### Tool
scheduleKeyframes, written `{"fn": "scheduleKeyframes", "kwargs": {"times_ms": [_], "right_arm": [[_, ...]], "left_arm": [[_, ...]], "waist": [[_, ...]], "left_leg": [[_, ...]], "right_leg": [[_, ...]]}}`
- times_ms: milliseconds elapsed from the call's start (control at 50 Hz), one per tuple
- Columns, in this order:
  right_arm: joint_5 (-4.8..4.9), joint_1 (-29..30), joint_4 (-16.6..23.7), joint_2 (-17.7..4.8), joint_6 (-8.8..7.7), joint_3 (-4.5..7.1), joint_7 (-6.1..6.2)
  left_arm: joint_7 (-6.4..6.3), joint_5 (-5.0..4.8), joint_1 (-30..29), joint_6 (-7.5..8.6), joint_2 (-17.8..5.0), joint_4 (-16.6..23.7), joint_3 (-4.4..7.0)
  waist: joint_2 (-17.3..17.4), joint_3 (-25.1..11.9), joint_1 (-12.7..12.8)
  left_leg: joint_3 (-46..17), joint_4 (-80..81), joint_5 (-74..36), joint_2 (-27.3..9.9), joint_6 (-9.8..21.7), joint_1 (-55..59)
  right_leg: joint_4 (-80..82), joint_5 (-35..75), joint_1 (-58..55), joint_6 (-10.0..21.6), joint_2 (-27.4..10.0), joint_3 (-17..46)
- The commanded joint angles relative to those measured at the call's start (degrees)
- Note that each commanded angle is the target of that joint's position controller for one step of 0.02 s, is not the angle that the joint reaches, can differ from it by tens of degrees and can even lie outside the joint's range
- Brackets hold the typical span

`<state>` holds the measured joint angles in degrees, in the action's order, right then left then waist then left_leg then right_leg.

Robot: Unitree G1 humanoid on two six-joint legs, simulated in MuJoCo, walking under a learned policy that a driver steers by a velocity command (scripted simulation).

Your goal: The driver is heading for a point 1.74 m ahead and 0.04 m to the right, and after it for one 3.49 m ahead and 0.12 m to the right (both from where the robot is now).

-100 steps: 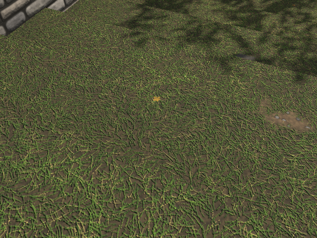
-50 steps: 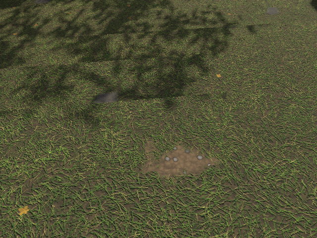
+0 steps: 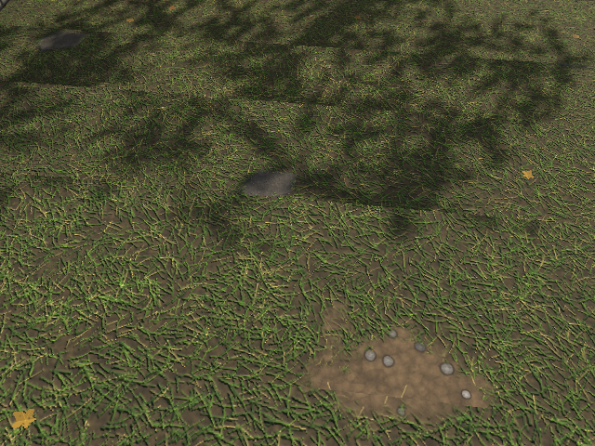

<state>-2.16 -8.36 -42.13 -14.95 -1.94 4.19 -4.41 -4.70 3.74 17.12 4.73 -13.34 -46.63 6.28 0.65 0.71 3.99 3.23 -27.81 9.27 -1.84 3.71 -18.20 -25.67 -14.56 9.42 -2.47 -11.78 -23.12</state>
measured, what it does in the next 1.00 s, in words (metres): walks ahead, turning left: right foot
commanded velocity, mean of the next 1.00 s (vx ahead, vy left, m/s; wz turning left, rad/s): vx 0.02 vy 0.00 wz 0.32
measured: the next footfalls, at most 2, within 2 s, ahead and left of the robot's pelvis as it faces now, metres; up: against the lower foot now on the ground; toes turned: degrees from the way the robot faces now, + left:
right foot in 0.54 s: +0.14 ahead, -0.11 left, +0.00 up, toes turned +14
right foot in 1.36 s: +0.25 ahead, -0.13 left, +0.00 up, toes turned +4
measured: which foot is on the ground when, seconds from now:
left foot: down 0.00-1.00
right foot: down 0.00-0.00, up 0.02-0.52, down 0.54-1.00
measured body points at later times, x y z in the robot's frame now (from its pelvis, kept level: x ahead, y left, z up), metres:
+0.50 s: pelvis +0.06 +0.01 +0.00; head +0.08 +0.02 +0.45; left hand +0.11 +0.29 -0.12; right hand +0.22 -0.22 -0.11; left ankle +0.03 +0.11 -0.74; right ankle +0.11 -0.11 -0.72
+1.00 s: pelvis +0.11 -0.02 -0.01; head +0.12 -0.01 +0.44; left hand +0.15 +0.26 -0.13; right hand +0.25 -0.25 -0.14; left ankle +0.05 +0.10 -0.74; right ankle +0.10 -0.12 -0.74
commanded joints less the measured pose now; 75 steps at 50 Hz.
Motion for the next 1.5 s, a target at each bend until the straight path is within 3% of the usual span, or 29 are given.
{"fn": "scheduleKeyframes", "kwargs": {"times_ms": [20, 40, 60, 100, 200, 400, 500, 560, 580, 600, 660, 720, 760, 800, 880, 920, 980, 1020, 1080, 1140, 1160, 1220, 1340, 1360, 1380, 1400, 1420, 1460, 1500], "right_arm": [[0.83, -15.60, 1.55, -14.72, -2.68, 5.41, 2.04], [-0.82, -19.90, 0.89, -14.67, -4.13, 5.66, 2.65], [-1.72, -17.87, -0.43, -13.72, -5.60, 5.94, 2.75], [2.08, -7.96, 1.94, -11.10, -5.23, 5.20, 2.24], [-0.03, -1.78, 5.22, -8.71, -3.47, 3.77, 1.58], [1.13, -9.42, 4.03, -8.25, -3.84, 3.25, 1.24], [1.29, -4.90, 3.83, -7.32, -2.66, 1.70, 1.33], [1.32, -6.63, 2.43, -3.49, -1.27, -0.18, 0.33], [1.08, -12.06, 3.64, 1.11, -1.09, -1.28, 0.65], [0.01, -8.43, 2.99, -3.48, -1.34, 0.58, 1.50], [-0.55, -9.06, -2.27, -3.12, -0.92, 1.03, 2.99], [1.47, -12.50, -6.51, 3.19, -0.84, -1.53, -0.44], [3.02, -11.11, -6.30, -0.49, -0.92, -1.08, -1.23], [2.35, -4.26, -3.77, -7.39, -1.96, 0.16, -0.17], [2.35, -0.83, -4.92, -3.09, -1.51, -0.37, 0.36], [0.44, -3.88, -6.17, -6.17, -1.14, 1.07, 1.68], [0.50, -0.09, -5.31, -0.48, -2.71, -0.17, 3.45], [2.75, -1.27, -5.77, 2.64, -3.57, -1.64, 3.19], [1.49, -3.28, -3.64, -11.44, -3.37, 2.14, 3.59], [-0.54, -15.94, -5.76, -11.28, -4.05, 3.30, 7.02], [-1.25, -15.40, -6.34, -10.00, -4.51, 3.26, 8.36], [1.66, -0.54, -1.79, -8.23, -4.57, 2.87, 8.25], [-1.65, 4.34, 0.06, -11.62, -2.10, 3.68, 7.01], [-2.04, 1.72, -1.06, -9.41, -2.35, 3.01, 6.34], [-2.14, -2.39, 1.89, -2.61, -2.78, 1.16, 5.68], [-1.22, -2.79, 4.29, -1.72, -3.76, 0.18, 4.58], [0.56, 4.21, 4.88, -4.26, -3.78, 0.60, 4.07], [-1.14, 1.36, 2.40, -11.64, -3.19, 2.94, 6.15], [-2.93, -1.18, 1.55, -9.27, -2.29, 1.93, 6.46]], "left_arm": [[0.07, 0.20, -4.89, 1.08, 0.68, 9.86, -0.93], [0.89, 0.02, -8.98, 1.75, 0.22, 10.41, -1.57], [1.20, -0.35, -12.55, 1.86, -1.36, 9.64, -1.31], [0.40, -0.46, -6.53, 1.53, -8.87, 6.61, 1.65], [3.10, -1.21, -1.58, -0.81, -4.15, 3.58, 0.51], [2.72, -1.43, -9.56, -3.33, -5.52, 4.11, -2.21], [3.91, -2.75, -6.94, -1.69, -4.89, 2.48, -3.04], [5.19, -3.64, -2.75, -0.31, -6.66, 3.47, -2.68], [5.14, -3.16, -1.06, 0.57, -12.58, 4.14, -1.66], [5.73, -1.22, -0.30, 1.14, -11.09, 3.72, -1.21], [8.21, -5.61, -9.87, 1.53, -3.06, 5.81, -3.45], [11.57, -5.33, -15.78, 1.25, -4.65, 6.49, -2.94], [13.90, -4.65, -9.49, -0.03, -4.77, 3.82, -2.50], [12.49, -4.47, -4.22, 0.07, -5.38, 3.15, -1.81], [9.73, -4.01, -8.95, 0.44, -5.88, 3.25, -1.15], [8.61, -2.49, -2.41, 0.16, -9.56, 1.20, 1.09], [6.46, -3.49, -4.31, 1.10, -4.32, 1.61, -0.47], [8.07, -4.81, -14.43, 0.64, -1.19, 3.85, -2.21], [6.27, -2.42, -11.17, 0.44, -10.39, 5.46, 1.55], [4.21, -0.85, -12.71, 0.63, -5.30, 6.67, 0.37], [3.87, -0.98, -11.63, 0.26, -4.57, 6.45, -0.12], [4.81, 0.12, -9.72, -0.51, -2.10, 4.65, -1.00], [9.65, -2.51, -5.48, 0.81, -6.75, 3.72, 0.02], [8.74, -1.77, -3.32, 1.81, -9.46, 3.65, 1.17], [6.42, -0.51, 4.20, 2.75, -17.66, 3.54, 3.03], [6.30, 0.33, 8.19, 3.32, -19.98, 4.86, 2.70], [6.25, 0.94, 9.30, 4.04, -15.91, 2.32, 2.31], [6.26, -2.94, 1.21, 2.89, -9.77, 3.82, 0.62], [6.74, -2.96, -5.31, 1.75, -9.27, 6.04, -0.42]], "waist": [[14.33, -17.47, -7.75], [4.10, -15.03, -10.39], [3.52, -5.38, -10.68], [7.88, -5.20, -4.58], [3.48, -4.91, -0.45], [4.35, -5.75, -8.07], [3.61, -6.20, -5.42], [0.61, -10.76, -2.24], [-11.10, -14.91, -5.38], [-5.22, -9.34, -3.34], [-6.82, -4.67, -7.17], [-1.33, -3.20, -10.31], [-2.82, -4.95, -8.19], [0.93, -4.11, -2.74], [-1.48, -2.80, -4.12], [-3.84, 1.12, -2.13], [-4.71, 2.46, -3.25], [-1.62, -0.92, -9.06], [2.54, -8.22, -7.26], [10.66, -1.33, -12.36], [7.21, 0.65, -11.02], [6.50, 3.14, -6.08], [4.54, -0.05, -2.64], [1.35, -3.00, -1.88], [-12.94, -13.05, -2.07], [-10.34, -17.91, -1.82], [-6.41, -4.65, 0.60], [-5.32, -3.56, -3.02], [-4.35, -1.04, -7.76]], "left_leg": [[-24.78, 5.07, -41.83, -17.97, 20.12, 35.47], [-33.82, 6.88, -27.85, -20.72, 21.92, 37.09], [-29.13, 8.23, -26.53, -18.07, 18.68, 30.71], [-21.49, 10.51, -26.87, -14.64, 16.62, 20.77], [-16.46, 13.13, -22.98, -10.09, 13.76, 0.96], [-29.05, 9.72, -10.17, -13.08, 15.76, 12.42], [-27.61, 7.01, -10.31, -9.84, 12.39, 4.71], [-23.82, 0.21, -5.81, -2.87, 4.58, -3.12], [-13.42, -8.57, 15.35, 6.89, -3.72, -11.84], [-12.51, -14.23, 28.10, 5.29, -7.30, -17.94], [-9.51, -22.05, 24.00, 0.89, -11.79, -11.47], [-4.04, -7.78, 4.54, -0.99, -12.93, 2.70], [-5.70, -4.13, -5.82, -1.07, -9.61, 6.33], [-6.40, -2.35, -4.40, -1.57, -3.34, 0.24], [-6.94, 0.83, 5.74, -1.05, -3.70, -0.66], [-4.66, -2.81, 21.07, 1.42, -1.74, -5.32], [-2.42, -5.59, 12.82, -0.21, -1.94, -7.55], [-3.98, 0.60, -5.10, -2.90, -2.20, 9.03], [-7.90, -4.20, -27.59, -6.25, 5.41, 18.90], [-23.74, 6.81, -35.03, -25.99, 18.74, 25.96], [-22.09, 9.78, -29.09, -27.62, 17.11, 24.18], [-7.23, 15.17, -13.76, -16.35, 8.51, 14.51], [0.75, 6.62, -3.63, -14.89, 3.47, 8.21], [3.60, -2.34, -1.68, -11.79, 0.68, 5.42], [9.10, -21.12, 16.34, -2.14, -5.67, -2.52], [-1.77, -29.21, 35.84, 4.04, -6.21, -12.44], [-8.48, -34.08, 33.14, 1.97, -5.21, -19.91], [-8.33, -40.17, 27.39, -1.30, -3.97, -16.66], [-8.35, -35.33, 19.32, -2.75, -3.29, -7.46]], "right_leg": [[-21.46, -27.65, 20.22, -2.77, 3.99, 2.28], [-24.68, -31.84, 30.63, -1.82, 8.20, 17.10], [-27.92, -26.34, 37.92, -1.37, 8.32, 22.02], [-33.78, -18.63, 33.53, -0.78, 7.02, 23.49], [-36.18, -0.44, 20.96, 0.09, 10.69, 23.95], [-17.55, -4.18, 26.10, -2.23, 9.14, 24.92], [-4.17, 2.60, 11.67, -0.34, 11.29, 21.12], [4.79, 25.95, -8.36, 7.64, 5.29, 26.22], [7.06, 42.14, -18.23, 22.65, -7.96, 41.56], [7.44, 31.47, -14.72, 24.30, -11.40, 45.59], [8.13, 16.74, -0.03, 12.99, -1.94, 34.91], [2.19, 16.03, 12.75, 9.04, 4.97, 26.95], [-0.54, 16.38, 9.31, 7.89, 3.91, 30.00], [-0.66, 10.20, 3.17, 7.17, 6.54, 27.32], [0.56, 3.92, 1.27, 7.08, 6.85, 25.63], [6.10, -18.25, -0.26, 12.59, 4.95, 30.03], [8.90, -8.13, -4.63, 17.54, -3.37, 40.01], [2.66, 13.22, 4.69, 11.92, 2.68, 32.85], [-10.23, 22.69, 9.22, 7.41, 12.07, 23.29], [-29.08, -25.29, 29.74, 3.16, 12.16, 23.07], [-34.87, -29.49, 30.28, 2.68, 8.19, 26.44], [-22.98, -9.23, 19.93, 1.17, 8.50, 19.13], [-4.66, 11.79, 0.28, 6.40, 13.49, 17.25], [-1.94, 17.52, -6.54, 8.75, 14.08, 18.67], [0.89, 46.51, -20.97, 21.33, 0.92, 37.77], [5.87, 49.83, -28.47, 31.83, -10.34, 58.32], [8.23, 37.19, -19.92, 27.38, -9.32, 55.59], [11.56, 24.94, -10.60, 22.94, -4.88, 46.70], [15.31, 21.48, 1.15, 20.35, -1.63, 42.37]]}}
